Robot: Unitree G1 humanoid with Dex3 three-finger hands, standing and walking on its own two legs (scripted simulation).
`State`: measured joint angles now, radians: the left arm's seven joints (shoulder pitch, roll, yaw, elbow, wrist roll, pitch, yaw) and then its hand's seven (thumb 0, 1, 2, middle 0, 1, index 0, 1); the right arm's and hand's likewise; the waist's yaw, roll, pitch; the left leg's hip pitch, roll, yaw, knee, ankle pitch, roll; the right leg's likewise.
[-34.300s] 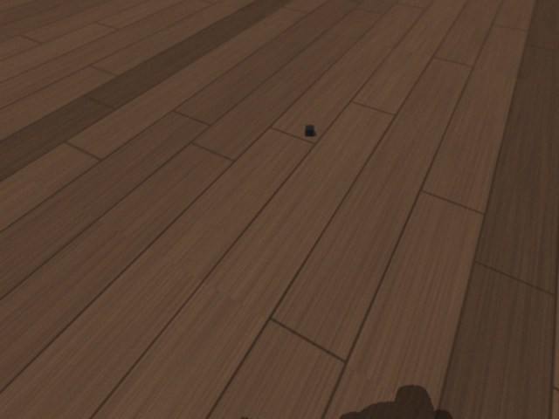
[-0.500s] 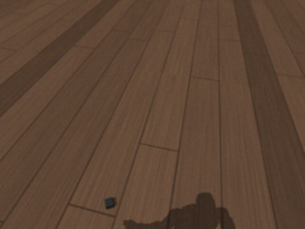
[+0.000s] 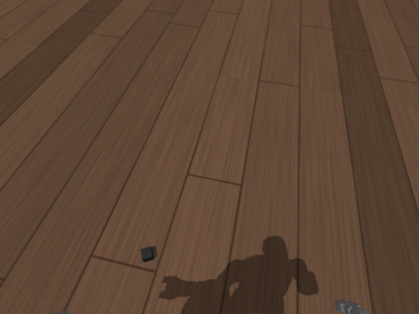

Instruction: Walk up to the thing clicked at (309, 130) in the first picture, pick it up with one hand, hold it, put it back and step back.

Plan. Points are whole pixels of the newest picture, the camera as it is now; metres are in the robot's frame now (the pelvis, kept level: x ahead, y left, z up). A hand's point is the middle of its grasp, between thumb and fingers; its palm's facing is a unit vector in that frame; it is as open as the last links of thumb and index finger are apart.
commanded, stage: step back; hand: left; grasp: from above
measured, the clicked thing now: (147, 254) +0.41 +0.25 -0.75
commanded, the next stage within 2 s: none
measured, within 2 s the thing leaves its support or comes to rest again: neither
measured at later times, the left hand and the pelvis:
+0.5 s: hand out of the picture +0.06 +0.29 -0.17, palm faces -0.04 -0.93 -0.37, open 7.4 cm; pelvis -0.09 +0.04 -0.01, yaw +0 degrees
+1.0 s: hand out of the picture -0.07 +0.27 -0.13, palm faces -0.06 -0.90 -0.42, open 7.4 cm; pelvis -0.20 +0.02 -0.01, yaw -4 degrees
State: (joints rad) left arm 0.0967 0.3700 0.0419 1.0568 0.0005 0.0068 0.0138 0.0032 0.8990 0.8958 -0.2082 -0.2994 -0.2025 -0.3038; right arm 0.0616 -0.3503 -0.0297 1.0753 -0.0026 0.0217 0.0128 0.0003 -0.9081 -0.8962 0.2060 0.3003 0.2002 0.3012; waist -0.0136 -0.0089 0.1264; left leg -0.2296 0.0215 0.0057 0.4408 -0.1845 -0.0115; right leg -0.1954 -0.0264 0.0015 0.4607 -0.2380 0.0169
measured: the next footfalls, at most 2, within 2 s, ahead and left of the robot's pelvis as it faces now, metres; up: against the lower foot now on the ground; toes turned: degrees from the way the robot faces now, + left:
left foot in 0.36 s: -0.07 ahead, +0.13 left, +0.00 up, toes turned -2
right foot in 0.76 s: -0.12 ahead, -0.08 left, +0.00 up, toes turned +0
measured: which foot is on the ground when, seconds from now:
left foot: down 0.00-0.12, up 0.14-0.34, down 0.36-0.80, up 0.82-1.00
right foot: down 0.00-0.38, up 0.40-0.74, down 0.76-1.00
